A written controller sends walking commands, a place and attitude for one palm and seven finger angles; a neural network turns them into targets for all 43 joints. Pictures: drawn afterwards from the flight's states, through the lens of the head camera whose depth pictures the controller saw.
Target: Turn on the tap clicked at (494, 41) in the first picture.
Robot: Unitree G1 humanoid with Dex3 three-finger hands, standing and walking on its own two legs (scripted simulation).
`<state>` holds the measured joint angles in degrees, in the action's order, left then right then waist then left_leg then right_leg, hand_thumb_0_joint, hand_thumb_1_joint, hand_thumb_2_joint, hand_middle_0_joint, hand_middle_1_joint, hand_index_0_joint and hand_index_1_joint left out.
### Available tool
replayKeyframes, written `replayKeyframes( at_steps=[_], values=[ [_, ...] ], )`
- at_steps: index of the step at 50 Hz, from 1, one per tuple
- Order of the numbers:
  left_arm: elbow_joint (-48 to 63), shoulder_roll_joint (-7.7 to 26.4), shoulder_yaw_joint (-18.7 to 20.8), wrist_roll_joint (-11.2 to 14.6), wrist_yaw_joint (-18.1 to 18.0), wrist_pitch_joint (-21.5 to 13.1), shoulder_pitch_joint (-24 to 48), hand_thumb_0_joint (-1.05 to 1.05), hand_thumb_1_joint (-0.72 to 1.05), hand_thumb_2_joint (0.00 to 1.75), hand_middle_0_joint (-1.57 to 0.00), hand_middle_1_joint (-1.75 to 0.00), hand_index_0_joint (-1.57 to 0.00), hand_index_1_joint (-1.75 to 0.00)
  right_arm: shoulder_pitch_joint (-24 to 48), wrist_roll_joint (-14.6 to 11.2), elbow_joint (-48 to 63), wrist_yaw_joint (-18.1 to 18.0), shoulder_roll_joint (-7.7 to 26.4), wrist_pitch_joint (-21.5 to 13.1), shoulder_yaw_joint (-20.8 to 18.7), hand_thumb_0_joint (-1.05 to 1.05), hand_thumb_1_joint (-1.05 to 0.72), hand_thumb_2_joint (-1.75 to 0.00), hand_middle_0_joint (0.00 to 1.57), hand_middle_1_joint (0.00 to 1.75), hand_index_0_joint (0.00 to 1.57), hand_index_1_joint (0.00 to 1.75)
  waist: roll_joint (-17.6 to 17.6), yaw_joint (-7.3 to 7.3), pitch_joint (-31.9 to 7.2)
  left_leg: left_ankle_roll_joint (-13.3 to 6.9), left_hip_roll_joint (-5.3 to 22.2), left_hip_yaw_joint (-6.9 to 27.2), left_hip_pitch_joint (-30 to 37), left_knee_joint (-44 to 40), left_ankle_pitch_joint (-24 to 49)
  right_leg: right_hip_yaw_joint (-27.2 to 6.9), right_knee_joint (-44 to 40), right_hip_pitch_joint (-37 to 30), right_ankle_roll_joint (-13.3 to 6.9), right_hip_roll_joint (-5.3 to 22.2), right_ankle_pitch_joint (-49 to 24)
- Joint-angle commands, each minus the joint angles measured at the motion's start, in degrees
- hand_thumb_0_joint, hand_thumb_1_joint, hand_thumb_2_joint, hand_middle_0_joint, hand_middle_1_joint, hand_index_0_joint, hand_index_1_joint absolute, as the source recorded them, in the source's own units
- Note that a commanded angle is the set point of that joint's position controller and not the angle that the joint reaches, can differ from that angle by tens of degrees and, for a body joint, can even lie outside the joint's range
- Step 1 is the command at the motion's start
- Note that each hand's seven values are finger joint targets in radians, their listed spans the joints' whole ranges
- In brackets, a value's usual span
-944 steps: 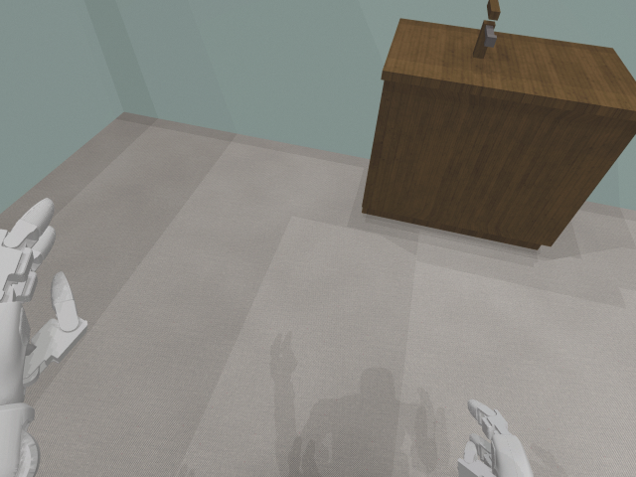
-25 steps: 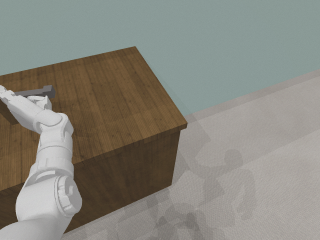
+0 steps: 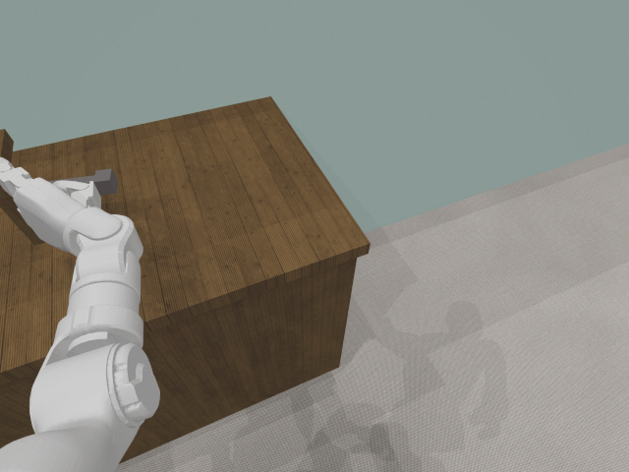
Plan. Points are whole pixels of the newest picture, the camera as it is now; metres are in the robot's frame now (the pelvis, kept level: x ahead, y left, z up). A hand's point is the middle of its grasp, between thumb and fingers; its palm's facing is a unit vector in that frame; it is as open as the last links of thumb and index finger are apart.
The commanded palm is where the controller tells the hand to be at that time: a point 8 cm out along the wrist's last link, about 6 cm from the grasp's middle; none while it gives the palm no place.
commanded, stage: lift the hand up off the lever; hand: left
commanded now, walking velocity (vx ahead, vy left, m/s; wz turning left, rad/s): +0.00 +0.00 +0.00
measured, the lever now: (106, 181) +0.54 +0.32 +0.06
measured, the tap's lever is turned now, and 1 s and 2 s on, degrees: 79 79 79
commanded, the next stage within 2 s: draw the hand back beside the body in 0.04 s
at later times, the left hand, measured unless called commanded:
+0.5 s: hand (95, 243) +0.37 +0.26 +0.12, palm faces +0.38 -0.89 -0.25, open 7.7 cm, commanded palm +0.33 +0.28 +0.15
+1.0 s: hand (48, 295) +0.27 +0.25 +0.16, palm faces +0.35 -0.90 -0.27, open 7.6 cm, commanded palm +0.23 +0.28 +0.18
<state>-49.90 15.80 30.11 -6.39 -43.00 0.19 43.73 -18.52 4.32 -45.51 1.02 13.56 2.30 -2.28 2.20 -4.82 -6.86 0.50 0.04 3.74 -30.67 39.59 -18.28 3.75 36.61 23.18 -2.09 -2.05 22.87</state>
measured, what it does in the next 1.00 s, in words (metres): stands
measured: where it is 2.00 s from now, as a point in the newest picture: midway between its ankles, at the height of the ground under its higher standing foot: outside the picture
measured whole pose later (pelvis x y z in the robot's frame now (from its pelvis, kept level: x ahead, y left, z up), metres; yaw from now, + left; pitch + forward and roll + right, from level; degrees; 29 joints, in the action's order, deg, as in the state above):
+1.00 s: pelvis -0.01 +0.01 +0.03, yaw -4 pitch -4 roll +0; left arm 2.7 18.6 15.0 4.9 -5.4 -3.5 -7.5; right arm -9.9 -0.5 -36.7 -3.4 12.8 -2.6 1.0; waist 3.0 2.3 0.4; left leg -0.2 0.3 -0.5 -6.4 21.7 -11.2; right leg -0.7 19.2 0.6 -1.3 -1.8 14.4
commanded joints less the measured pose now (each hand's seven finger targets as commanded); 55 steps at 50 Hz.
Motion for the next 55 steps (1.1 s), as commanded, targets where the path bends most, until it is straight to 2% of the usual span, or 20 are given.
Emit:
replayKeyframes(
  at_steps=[1,7,8,9,11,12,13,15,17,18,20,21,26,31,35,38,41,46,49,55],
  values=[
    [10.4,13.0,-1.2,-0.3,0.3,-3.2,25.5,0.0,0.9,0.9,-0.15,-0.15,-0.15,-0.15,-2.0,-0.3,4.4,-0.7,8.5,-1.4,-2.2,0.0,-0.9,-0.9,0.2,0.3,0.2,0.3,0.2,-0.52,-15.2,-2.8,-1.1,-1.4,11.3,-3.1,16.7,-0.8,-4.8,-3.7,1.6,0.4,-22.3],
    [12.8,13.6,-1.6,-2.0,-1.4,-5.0,29.9,0.0,0.9,0.9,-0.15,-0.15,-0.15,-0.15,-2.3,0.2,4.0,-0.3,8.2,-1.7,-2.1,0.0,-0.9,-0.9,0.2,0.3,0.2,0.3,3.0,-0.93,-17.3,-2.5,-0.8,-0.8,13.3,-2.3,19.0,-0.5,-3.6,-1.5,1.3,0.2,-21.9],
    [17.1,10.1,-12.8,-4.5,7.3,-5.9,26.2,0.0,0.9,0.9,-0.15,-0.15,-0.15,-0.15,-2.5,-0.4,5.0,-1.1,8.8,-1.1,-2.6,0.0,-0.9,-0.9,0.2,0.3,0.2,0.3,1.7,-2.75,-18.0,-2.7,-0.4,-1.9,16.0,-1.5,21.3,-2.1,-2.6,-1.6,0.9,-0.3,-26.2],
    [18.5,15.6,-7.4,-2.9,11.2,-6.6,23.3,0.0,0.9,0.9,-0.15,-0.16,-0.15,-0.16,-3.5,-1.0,6.2,-2.0,9.2,-1.1,-2.9,0.0,-0.9,-0.9,0.2,0.3,0.2,0.3,1.5,-0.74,-21.0,-3.0,-0.3,-2.3,17.6,-1.6,23.7,-2.3,-3.2,-4.5,0.6,-0.4,-29.3],
    [24.0,18.8,-5.9,-0.8,16.4,-7.3,17.2,0.0,0.9,0.9,-0.15,-0.16,-0.15,-0.16,-3.2,-1.8,7.8,-3.1,9.0,-0.4,-2.6,0.0,-0.9,-0.9,0.2,0.3,0.2,0.3,3.3,2.1,-24.2,-2.9,-0.4,-2.9,19.7,-2.7,27.4,-3.0,-3.3,-9.9,0.5,-0.4,-34.4],
    [27.4,17.4,-7.3,0.9,19.8,-7.9,13.3,0.0,0.9,0.9,-0.16,-0.16,-0.16,-0.16,-2.3,-2.6,8.9,-3.5,8.4,-0.2,-2.5,0.0,-0.9,-0.9,0.2,0.3,0.2,0.3,3.2,2.73,-24.2,-2.7,0.0,-3.0,20.5,-3.4,29.1,-3.2,-3.7,-11.4,0.5,-0.4,-35.9],
    [28.4,15.3,-8.4,3.2,23.2,-8.2,8.1,0.0,0.9,0.9,-0.16,-0.17,-0.16,-0.17,-1.6,-3.2,9.5,-3.8,8.0,-0.1,-2.3,0.0,-0.9,-0.9,0.2,0.3,0.2,0.3,1.6,3.26,-22.3,-2.8,0.1,-3.5,20.2,-3.8,30.0,-3.4,-4.2,-12.9,0.7,-0.6,-38.3],
    [29.7,16.7,-5.5,8.5,29.5,-7.8,-2.2,0.0,0.9,0.9,-0.16,-0.17,-0.16,-0.17,-0.2,-4.5,10.9,-4.5,8.1,0.0,-1.9,0.0,-0.9,-0.9,0.2,0.3,0.2,0.3,-1.8,5.14,-18.3,-2.8,0.2,-4.2,17.5,-5.7,27.9,-3.7,-5.5,-16.6,1.1,-0.4,-41.1],
    [29.0,16.8,-1.6,13.1,31.1,-4.5,-9.9,0.0,0.9,0.9,-0.16,-0.18,-0.16,-0.18,2.1,-5.7,12.4,-5.2,7.7,0.1,-1.0,0.0,-0.9,-0.9,0.2,0.3,0.2,0.3,-3.6,7.23,-12.4,-2.8,-0.2,-5.1,14.5,-8.0,22.8,-3.3,-7.2,-18.5,1.7,0.1,-39.8],
    [23.8,28.1,-1.8,8.6,32.1,-4.4,-18.1,0.0,0.9,0.9,-0.16,-0.18,-0.16,-0.18,1.3,-5.8,11.7,-4.2,8.9,0.3,-1.0,0.0,-0.9,-0.9,0.2,0.3,0.2,0.3,-3.6,6.34,-8.2,-2.7,-0.2,-5.5,16.0,-10.3,19.4,-5.0,-8.1,-18.5,2.6,1.9,-40.0],
    [28.9,25.2,-3.3,10.2,34.2,-4.8,-17.8,0.0,0.9,0.9,-0.16,-0.19,-0.16,-0.19,3.8,-6.5,14.0,-4.2,8.6,0.3,-0.9,0.0,-0.9,-0.9,0.2,0.3,0.2,0.3,-5.1,5.64,-4.0,-2.9,0.0,-5.6,15.6,-12.1,17.7,-4.8,-10.2,-17.9,2.7,1.6,-36.8],
    [33.2,26.0,-4.4,10.3,34.9,-5.3,-14.3,0.0,0.9,0.9,-0.16,-0.19,-0.16,-0.19,5.1,-6.8,14.4,-4.5,8.9,0.0,-0.9,0.0,-0.9,-0.9,0.2,0.3,0.2,0.3,-0.2,5.6,-4.4,-2.9,-0.3,-6.1,18.3,-12.8,17.4,-5.0,-11.4,-17.6,2.3,1.6,-34.3],
    [48.5,19.6,-12.9,10.4,35.5,-7.8,-4.6,0.0,0.9,0.9,-0.17,-0.21,-0.17,-0.21,9.0,-6.7,15.2,-5.1,8.6,-4.7,-0.6,0.0,-0.9,-0.9,0.2,0.3,0.2,0.3,5.6,2.8,-4.0,-2.8,-0.2,-4.9,28.5,-15.5,16.2,-4.7,-16.0,-11.5,1.3,-0.5,-23.9],
    [45.5,14.5,-15.6,10.5,35.0,-8.1,-13.0,0.0,0.9,0.9,-0.17,-0.22,-0.17,-0.22,10.1,-6.1,13.8,-5.5,8.9,-7.4,-0.3,0.0,-0.9,-0.9,0.2,0.3,0.2,0.3,-1.0,3.25,-2.0,-2.7,-0.4,-3.5,29.4,-17.9,11.2,-3.7,-17.9,-10.9,1.2,-0.9,-17.6],
    [47.8,15.1,-13.4,10.7,35.6,-8.4,-20.8,0.0,0.9,0.9,-0.18,-0.23,-0.18,-0.23,11.9,-5.9,14.1,-5.3,8.3,-7.4,0.0,0.0,-0.9,-0.9,0.2,0.3,0.2,0.3,-2.1,5.13,-3.6,-2.5,-0.5,-3.6,29.4,-18.6,13.0,-3.6,-18.0,-14.8,1.0,-0.4,-19.4],
    [54.6,16.4,-11.0,11.0,36.1,-8.8,-25.8,0.0,0.9,0.9,-0.18,-0.24,-0.18,-0.24,13.3,-5.6,15.2,-4.9,7.6,-7.4,0.5,0.0,-0.9,-0.9,0.2,0.3,0.2,0.3,1.9,6.32,-4.5,-1.9,-0.4,-3.8,30.5,-19.1,16.2,-3.6,-18.3,-17.6,0.8,-0.1,-22.2],
    [58.4,18.0,-8.2,11.4,36.5,-8.2,-31.1,0.0,0.9,0.9,-0.18,-0.25,-0.18,-0.25,14.3,-5.3,15.9,-4.8,7.3,-7.1,0.7,0.0,-0.9,-0.9,0.2,0.3,0.2,0.3,2.3,7.08,-1.9,-1.7,-0.4,-4.0,29.5,-19.7,17.6,-3.4,-19.1,-18.6,0.7,-0.2,-23.5],
    [65.3,16.5,-7.9,11.7,36.9,-7.5,-37.6,0.0,0.9,0.9,-0.19,-0.27,-0.19,-0.27,15.5,-4.9,16.9,-4.7,6.5,-7.2,0.9,0.0,-0.9,-0.9,0.2,0.3,0.2,0.3,2.7,7.28,1.0,-1.7,-0.1,-4.4,29.2,-20.2,18.1,-3.5,-20.0,-18.9,0.9,-0.2,-23.7],
    [69.5,13.3,-11.1,11.3,37.0,-7.6,-39.5,0.0,0.9,0.9,-0.19,-0.28,-0.19,-0.28,15.6,-4.8,17.1,-4.7,6.1,-7.8,1.0,0.0,-0.9,-0.9,0.2,0.3,0.2,0.3,3.5,6.73,0.7,-1.6,0.1,-4.3,30.8,-20.1,18.8,-3.4,-20.0,-18.0,0.9,-0.2,-23.4],
    [73.2,12.5,-11.2,11.2,36.7,-7.9,-46.8,0.0,0.9,0.9,-0.2,-0.29,-0.2,-0.29,16.2,-4.4,17.0,-5.0,6.3,-8.6,0.5,0.0,-0.9,-0.9,0.2,0.3,0.2,0.3,-2.5,7.06,1.1,-2.3,-0.1,-4.6,30.7,-20.1,17.4,-3.3,-20.4,-18.0,1.4,-0.1,-22.5]
  ],
)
